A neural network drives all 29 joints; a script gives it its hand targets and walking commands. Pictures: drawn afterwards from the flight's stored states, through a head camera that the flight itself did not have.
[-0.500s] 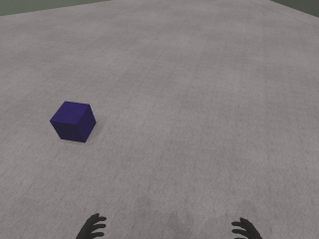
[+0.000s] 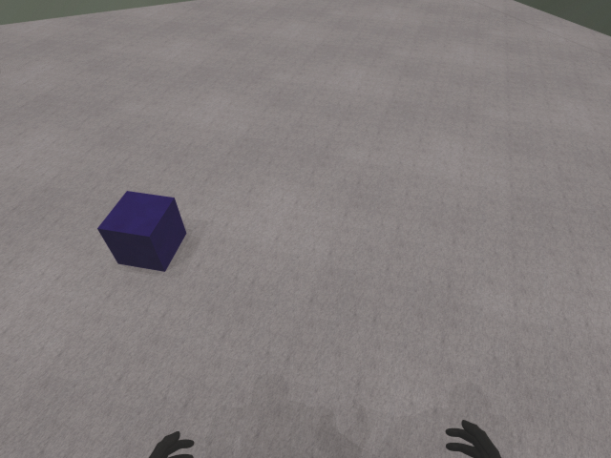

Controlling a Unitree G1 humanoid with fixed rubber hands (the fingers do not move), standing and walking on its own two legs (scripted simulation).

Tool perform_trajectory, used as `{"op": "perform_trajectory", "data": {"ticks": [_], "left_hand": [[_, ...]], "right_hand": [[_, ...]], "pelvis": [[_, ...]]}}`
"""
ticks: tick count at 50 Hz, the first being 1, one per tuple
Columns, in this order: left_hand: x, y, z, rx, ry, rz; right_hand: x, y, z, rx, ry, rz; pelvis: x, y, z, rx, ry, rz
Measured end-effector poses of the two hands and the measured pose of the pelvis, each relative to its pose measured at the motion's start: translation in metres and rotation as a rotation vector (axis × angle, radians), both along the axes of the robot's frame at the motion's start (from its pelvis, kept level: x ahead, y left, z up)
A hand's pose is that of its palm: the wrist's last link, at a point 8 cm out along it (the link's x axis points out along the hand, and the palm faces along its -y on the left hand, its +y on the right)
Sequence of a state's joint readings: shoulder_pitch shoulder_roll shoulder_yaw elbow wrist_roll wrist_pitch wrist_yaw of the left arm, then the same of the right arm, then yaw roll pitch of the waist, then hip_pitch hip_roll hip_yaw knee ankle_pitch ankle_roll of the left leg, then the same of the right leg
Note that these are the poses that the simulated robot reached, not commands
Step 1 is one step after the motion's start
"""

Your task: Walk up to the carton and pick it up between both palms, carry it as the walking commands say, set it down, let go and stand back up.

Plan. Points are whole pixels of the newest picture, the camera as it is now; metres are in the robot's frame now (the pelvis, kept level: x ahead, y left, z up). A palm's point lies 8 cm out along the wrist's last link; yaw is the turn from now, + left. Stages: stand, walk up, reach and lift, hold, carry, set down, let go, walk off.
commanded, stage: stand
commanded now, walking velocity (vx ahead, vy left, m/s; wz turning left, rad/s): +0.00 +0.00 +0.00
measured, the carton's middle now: (145, 231) +1.08 +0.67 -0.65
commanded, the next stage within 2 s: walk up in 0.82 s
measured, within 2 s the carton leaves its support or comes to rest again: neither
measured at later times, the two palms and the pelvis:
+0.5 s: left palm out of the picture +0.10 +0.23 -0.11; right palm out of the picture +0.12 -0.23 -0.10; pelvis +0.01 +0.00 +0.00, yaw +0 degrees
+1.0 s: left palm out of the picture +0.06 +0.24 -0.12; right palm out of the picture +0.07 -0.23 -0.12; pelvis +0.01 +0.00 +0.01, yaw +0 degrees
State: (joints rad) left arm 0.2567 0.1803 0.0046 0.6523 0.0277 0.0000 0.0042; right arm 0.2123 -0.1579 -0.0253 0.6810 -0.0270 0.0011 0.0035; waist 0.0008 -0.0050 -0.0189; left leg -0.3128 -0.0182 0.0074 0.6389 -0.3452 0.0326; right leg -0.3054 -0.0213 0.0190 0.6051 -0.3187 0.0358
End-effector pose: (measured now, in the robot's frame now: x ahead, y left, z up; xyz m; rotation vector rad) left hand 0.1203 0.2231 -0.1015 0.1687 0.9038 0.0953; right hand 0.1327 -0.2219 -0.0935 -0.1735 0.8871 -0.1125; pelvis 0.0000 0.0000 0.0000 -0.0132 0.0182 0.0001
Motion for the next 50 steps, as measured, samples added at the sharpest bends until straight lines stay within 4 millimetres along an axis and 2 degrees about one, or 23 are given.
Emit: {"op": "perform_trajectory", "data": {"ticks": [7,25,35,50], "left_hand": [[-0.006,0.004,-0.002,0.006,0.026,0.016],[-0.018,0.004,-0.007,0.010,0.085,0.036],[-0.022,0.006,-0.011,0.008,0.114,0.045],[-0.057,0.013,-0.017,0.027,0.230,0.083]], "right_hand": [[-0.002,0.003,-0.002,0.006,0.013,-0.012],[-0.017,-0.005,-0.009,0.003,0.078,-0.055],[-0.032,-0.010,-0.012,-0.008,0.124,-0.084],[-0.060,-0.008,-0.022,0.003,0.226,-0.121]], "pelvis": [[0.002,0.002,0.001,0.000,0.000,-0.001],[0.005,0.001,0.003,0.004,-0.004,-0.003],[0.007,0.002,0.005,0.004,-0.009,-0.006],[0.008,0.002,0.009,0.008,-0.022,-0.008]]}}
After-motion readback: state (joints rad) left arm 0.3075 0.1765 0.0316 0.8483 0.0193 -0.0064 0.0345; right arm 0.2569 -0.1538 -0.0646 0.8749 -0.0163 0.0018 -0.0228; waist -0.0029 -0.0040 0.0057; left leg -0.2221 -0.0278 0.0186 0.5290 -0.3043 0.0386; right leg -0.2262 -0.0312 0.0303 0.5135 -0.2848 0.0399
